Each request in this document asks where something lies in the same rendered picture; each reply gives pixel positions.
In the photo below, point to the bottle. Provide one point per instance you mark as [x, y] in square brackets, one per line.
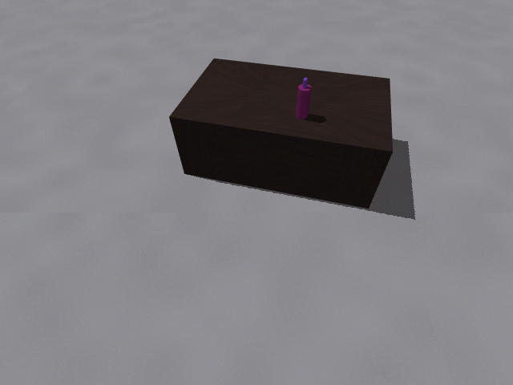
[303, 98]

